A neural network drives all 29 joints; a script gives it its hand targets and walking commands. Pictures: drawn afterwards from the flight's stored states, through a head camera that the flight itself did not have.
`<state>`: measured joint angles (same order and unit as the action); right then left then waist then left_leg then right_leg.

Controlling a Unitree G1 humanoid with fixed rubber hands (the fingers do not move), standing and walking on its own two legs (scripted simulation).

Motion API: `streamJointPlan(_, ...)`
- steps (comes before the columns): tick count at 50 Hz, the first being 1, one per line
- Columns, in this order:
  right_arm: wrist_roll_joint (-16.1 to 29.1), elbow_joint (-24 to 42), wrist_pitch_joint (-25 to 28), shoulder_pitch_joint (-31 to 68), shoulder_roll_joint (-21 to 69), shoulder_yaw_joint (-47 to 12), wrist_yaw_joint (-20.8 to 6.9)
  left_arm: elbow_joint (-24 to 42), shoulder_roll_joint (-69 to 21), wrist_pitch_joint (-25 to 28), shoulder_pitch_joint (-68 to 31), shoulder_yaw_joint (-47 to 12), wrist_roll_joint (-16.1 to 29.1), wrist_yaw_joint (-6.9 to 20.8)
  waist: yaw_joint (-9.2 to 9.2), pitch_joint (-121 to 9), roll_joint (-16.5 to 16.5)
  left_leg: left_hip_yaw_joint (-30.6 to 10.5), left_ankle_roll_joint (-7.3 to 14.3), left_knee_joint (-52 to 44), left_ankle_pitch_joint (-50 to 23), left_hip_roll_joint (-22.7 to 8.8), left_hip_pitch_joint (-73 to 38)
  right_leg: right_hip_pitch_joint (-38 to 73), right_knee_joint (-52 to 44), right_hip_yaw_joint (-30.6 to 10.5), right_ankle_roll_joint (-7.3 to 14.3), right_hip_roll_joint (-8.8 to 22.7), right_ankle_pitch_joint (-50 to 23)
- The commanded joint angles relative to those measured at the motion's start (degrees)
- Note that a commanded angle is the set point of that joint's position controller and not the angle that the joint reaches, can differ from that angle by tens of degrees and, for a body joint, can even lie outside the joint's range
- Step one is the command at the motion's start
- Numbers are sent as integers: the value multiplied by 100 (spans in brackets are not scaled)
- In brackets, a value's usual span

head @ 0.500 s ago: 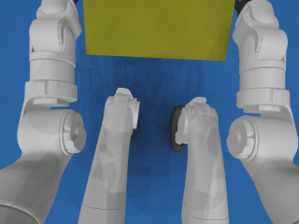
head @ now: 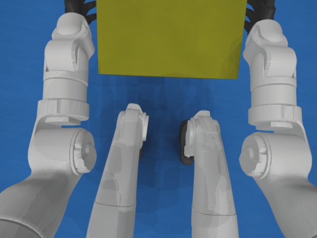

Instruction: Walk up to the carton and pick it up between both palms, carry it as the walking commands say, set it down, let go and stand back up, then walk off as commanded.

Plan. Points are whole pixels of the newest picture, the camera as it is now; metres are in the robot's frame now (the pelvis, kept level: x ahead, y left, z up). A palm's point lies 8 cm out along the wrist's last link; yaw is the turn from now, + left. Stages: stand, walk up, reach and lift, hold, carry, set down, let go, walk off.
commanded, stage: reach and lift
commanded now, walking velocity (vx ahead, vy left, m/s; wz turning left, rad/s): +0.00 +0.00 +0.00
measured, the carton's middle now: (168, 9) +0.56 +0.04 -0.14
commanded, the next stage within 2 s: none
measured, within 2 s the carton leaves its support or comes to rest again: neither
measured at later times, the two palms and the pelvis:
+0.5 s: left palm (58, 9) +0.48 +0.20 +0.01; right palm (286, 14) +0.51 -0.14 +0.01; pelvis +0.01 -0.01 +0.06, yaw +0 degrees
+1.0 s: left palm out of the picture +0.45 +0.19 +0.08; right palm out of the picture +0.48 -0.15 +0.08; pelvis +0.02 -0.01 +0.12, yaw +1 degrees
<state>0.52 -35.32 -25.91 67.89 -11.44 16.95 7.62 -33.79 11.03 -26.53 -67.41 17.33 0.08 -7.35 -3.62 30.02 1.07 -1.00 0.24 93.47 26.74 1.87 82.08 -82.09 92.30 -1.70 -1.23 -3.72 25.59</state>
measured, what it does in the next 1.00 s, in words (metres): rises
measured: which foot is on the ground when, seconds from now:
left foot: down 0.00-1.00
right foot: down 0.00-1.00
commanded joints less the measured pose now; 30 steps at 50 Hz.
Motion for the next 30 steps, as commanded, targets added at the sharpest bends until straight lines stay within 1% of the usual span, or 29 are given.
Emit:
streamJointPlan(1,1307,1677,449,4875,6287,-3555,-1755,1636,-6021,401,-4573,-3626,1331,1824,-142,-13988,-134,-54,40,-1445,-1284,543,-3990,3236,-1008,129,146,-592,-1062)
streamJointPlan(2,1331,1734,449,4738,6373,-3569,-1753,1806,-6088,404,-4431,-3653,1348,1827,-118,-14104,-8,-116,79,-1482,-1409,558,-4097,3434,-1063,167,157,-592,-1155)
streamJointPlan(3,1311,1601,448,4894,6324,-3555,-1765,1595,-6028,381,-4434,-3602,1223,1826,-150,-13779,-124,-94,70,-1470,-1247,553,-3923,3161,-1066,103,169,-586,-989)
streamJointPlan(4,1337,1501,432,4769,6400,-3646,-1775,1426,-6071,380,-4216,-3490,1175,1843,-221,-13485,-85,-64,119,-1592,-1076,554,-3768,3307,-1178,38,145,-560,-911)
streamJointPlan(5,1267,1368,442,4682,6382,-3480,-1788,1342,-6106,385,-4243,-3447,1154,1868,-144,-13256,-76,-118,120,-1654,-980,551,-3665,3272,-1210,65,147,-532,-876)
streamJointPlan(6,1182,1519,445,4664,6433,-3473,-1811,1377,-6210,385,-4228,-3432,1145,1876,-29,-13346,-49,-140,110,-1745,-860,565,-3831,3398,-1310,91,162,-570,-771)
streamJointPlan(7,1080,1313,444,4476,6427,-3444,-1838,1089,-6213,374,-3939,-3384,1032,1913,-89,-13125,-49,-107,118,-1733,-938,569,-3699,3320,-1317,49,156,-574,-837)
streamJointPlan(8,1260,1822,504,4619,6590,-3702,-1829,1434,-6381,403,-3886,-3488,1135,1923,-206,-13722,-2,-93,127,-1763,-1331,597,-4124,3761,-1377,68,135,-577,-1149)
streamJointPlan(9,1136,1566,488,4435,6477,-3605,-1832,1430,-6228,436,-4006,-3426,1122,1921,-90,-13557,148,-94,102,-1766,-1282,581,-3948,3698,-1401,83,120,-578,-1122)
streamJointPlan(10,1223,1599,497,4397,6555,-3685,-1836,1496,-6263,428,-3919,-3542,1142,1904,-202,-13618,-62,-106,77,-1843,-1419,584,-4083,3862,-1420,46,146,-574,-1249)
streamJointPlan(12,1164,1584,500,4318,6458,-3630,-1821,1548,-6276,415,-4137,-3637,1192,1914,24,-13533,-61,-106,84,-1868,-1286,566,-4083,3921,-1467,-2,161,-552,-1244)
streamJointPlan(13,1119,1535,480,4217,6582,-3635,-1828,1656,-6255,457,-3965,-3626,1180,1907,-67,-13542,131,-165,81,-1990,-1290,574,-4187,3971,-1550,36,165,-569,-1177)
streamJointPlan(14,1144,1455,478,4218,6644,-3620,-1827,1765,-6157,488,-4293,-3636,1194,1915,-121,-13512,15,-58,77,-1987,-1241,576,-4063,4104,-1616,-44,164,-551,-1150)
streamJointPlan(15,1193,1683,479,4300,6570,-3672,-1796,1835,-6162,467,-4278,-3648,1211,1914,-26,-13723,49,-88,112,-2011,-1277,564,-4214,4329,-1672,-77,137,-544,-1234)
streamJointPlan(16,1164,1685,467,4273,6585,-3713,-1775,1832,-6080,460,-4103,-3688,1195,1903,-52,-13602,99,-157,105,-2096,-1333,563,-4266,4318,-1656,-19,82,-545,-1297)
streamJointPlan(17,1171,1730,478,4313,6528,-3736,-1767,1841,-6129,453,-4294,-3773,1222,1923,-26,-13537,-50,-41,79,-2088,-1286,585,-4263,4392,-1798,-116,130,-563,-1259)
streamJointPlan(18,1075,1331,446,4237,6526,-3550,-1758,1442,-6017,442,-4126,-3525,1129,1937,-7,-12914,62,-32,100,-2182,-963,568,-3912,4233,-1898,-80,133,-515,-945)
streamJointPlan(19,1158,1631,480,4204,6625,-3702,-1783,1668,-6264,444,-3955,-3699,1155,1957,-80,-13211,-144,-113,106,-2286,-1229,553,-4366,4412,-1931,-127,122,-514,-1158)
streamJointPlan(20,1078,1479,465,4103,6629,-3615,-1808,1670,-6233,441,-3993,-3663,1132,1963,-15,-13150,-58,-171,79,-2332,-1162,547,-4382,4387,-1938,-71,169,-531,-1080)
streamJointPlan(21,1116,1561,489,4176,6582,-3596,-1830,1521,-6263,418,-3996,-3639,1077,1964,-55,-13082,-139,-94,77,-2347,-1063,536,-4452,4340,-2051,-99,179,-509,-968)
streamJointPlan(22,1051,1391,462,4129,6609,-3628,-1850,1335,-6328,417,-3762,-3504,1028,2010,-88,-12856,-106,-137,103,-2445,-964,547,-4295,4503,-2105,-134,134,-488,-901)
streamJointPlan(23,1044,1482,478,4119,6635,-3569,-1860,1451,-6294,434,-3928,-3518,1009,2044,-60,-12967,-57,-48,102,-2469,-1018,530,-4326,4566,-2198,-144,146,-486,-946)
streamJointPlan(24,994,1466,449,4140,6648,-3469,-1883,1569,-6374,414,-4000,-3571,1030,2062,107,-12960,-134,-224,100,-2585,-875,522,-4429,4560,-2173,-115,179,-497,-902)
streamJointPlan(25,1024,1563,466,4013,6731,-3561,-1900,1662,-6459,408,-3906,-3720,1052,2062,-23,-13172,-180,-226,72,-2581,-1081,481,-4698,4687,-2161,-160,196,-490,-1094)
streamJointPlan(26,978,1502,474,4051,6716,-3510,-1930,1611,-6515,410,-3938,-3683,1056,2063,54,-13060,-219,-254,67,-2701,-902,493,-4710,4652,-2234,-109,229,-502,-939)
streamJointPlan(27,981,1395,470,3931,6670,-3486,-1923,1505,-6420,430,-3948,-3605,1111,2077,107,-12918,-52,-201,91,-2626,-1019,489,-4612,4705,-2345,-163,202,-444,-989)
streamJointPlan(28,1049,1432,465,4046,6816,-3574,-1954,1532,-6419,432,-3830,-3574,999,2086,-72,-13026,-90,-245,120,-2771,-1019,479,-4762,4805,-2374,-147,182,-483,-973)
streamJointPlan(29,991,1240,455,4000,6795,-3455,-1979,1375,-6364,425,-3806,-3440,897,2109,-87,-12733,7,-199,128,-2764,-914,454,-4600,4651,-2431,-151,162,-454,-874)
streamJointPlan(30,1096,1779,484,3984,7000,-3754,-1984,1780,-6659,439,-3701,-3713,1012,2101,-135,-13365,-60,-190,107,-2821,-1283,489,-5120,5106,-2493,-124,153,-494,-1182)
